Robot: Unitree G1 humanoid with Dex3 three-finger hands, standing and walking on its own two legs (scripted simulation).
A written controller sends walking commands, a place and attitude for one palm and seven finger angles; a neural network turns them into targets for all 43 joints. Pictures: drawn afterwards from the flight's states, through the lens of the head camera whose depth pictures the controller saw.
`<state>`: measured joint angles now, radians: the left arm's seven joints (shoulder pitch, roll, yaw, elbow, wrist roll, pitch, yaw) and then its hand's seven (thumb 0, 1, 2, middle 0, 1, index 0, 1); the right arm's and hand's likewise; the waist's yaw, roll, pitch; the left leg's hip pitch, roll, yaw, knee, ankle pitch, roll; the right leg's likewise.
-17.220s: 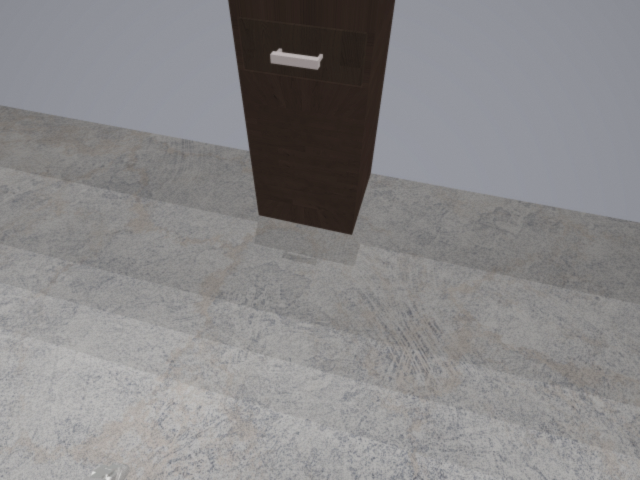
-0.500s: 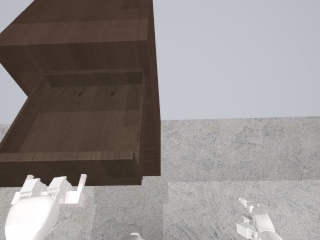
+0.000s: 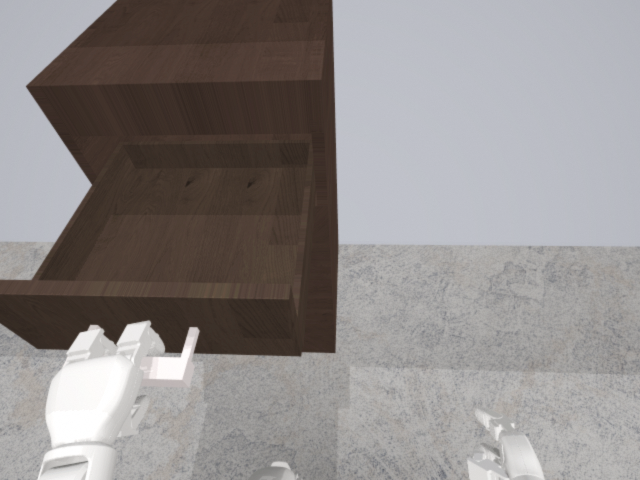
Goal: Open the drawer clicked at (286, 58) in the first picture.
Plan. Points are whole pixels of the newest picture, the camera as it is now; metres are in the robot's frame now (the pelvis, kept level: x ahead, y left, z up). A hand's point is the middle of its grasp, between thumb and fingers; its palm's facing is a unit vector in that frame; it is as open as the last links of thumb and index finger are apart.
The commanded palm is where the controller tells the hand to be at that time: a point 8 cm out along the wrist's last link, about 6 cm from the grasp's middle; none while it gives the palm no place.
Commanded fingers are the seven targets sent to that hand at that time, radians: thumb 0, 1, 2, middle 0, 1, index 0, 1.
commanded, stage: open the thumb to release the handle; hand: left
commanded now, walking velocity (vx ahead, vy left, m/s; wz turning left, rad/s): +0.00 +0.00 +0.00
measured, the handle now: (135, 352) +0.25 +0.26 +0.03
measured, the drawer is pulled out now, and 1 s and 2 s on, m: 0.30 0.30 0.30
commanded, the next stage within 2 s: lift the hand off the handle in 0.18 s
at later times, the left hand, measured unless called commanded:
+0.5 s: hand (133, 396) +0.21 +0.25 +0.01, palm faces +0.04 -0.09 -1.00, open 13.7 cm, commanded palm +0.19 +0.25 +0.07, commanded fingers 0.00 -0.50 0.30 -0.30 -1.20 -0.30 -1.20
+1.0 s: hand (122, 376) +0.21 +0.24 +0.06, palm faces +0.06 -0.09 -0.99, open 13.3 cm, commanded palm +0.19 +0.24 +0.13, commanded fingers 0.00 -0.50 0.30 -0.30 -1.20 -0.30 -1.20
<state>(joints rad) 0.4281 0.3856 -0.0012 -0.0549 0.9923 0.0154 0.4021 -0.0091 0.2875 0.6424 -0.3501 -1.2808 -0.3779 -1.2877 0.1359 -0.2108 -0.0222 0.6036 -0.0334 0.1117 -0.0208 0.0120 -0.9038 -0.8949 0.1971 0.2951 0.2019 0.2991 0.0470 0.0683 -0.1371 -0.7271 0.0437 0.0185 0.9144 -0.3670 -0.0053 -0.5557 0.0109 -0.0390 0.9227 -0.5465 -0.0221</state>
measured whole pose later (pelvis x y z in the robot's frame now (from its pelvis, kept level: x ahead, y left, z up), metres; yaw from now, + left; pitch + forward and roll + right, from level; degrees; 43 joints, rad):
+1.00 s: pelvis +0.00 +0.00 +0.02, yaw +0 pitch +6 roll +0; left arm 0.34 0.41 -0.06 -0.11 0.96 0.06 0.30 -0.01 -0.49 0.30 -0.32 -1.20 -0.41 -1.24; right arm 0.11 -0.22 -0.01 0.62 -0.02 0.08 -0.04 0.01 -0.90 -0.89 0.20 0.30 0.20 0.30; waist 0.07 0.08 -0.09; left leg -0.58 0.03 0.02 0.78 -0.30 -0.01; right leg -0.41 0.01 -0.04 0.79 -0.48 -0.02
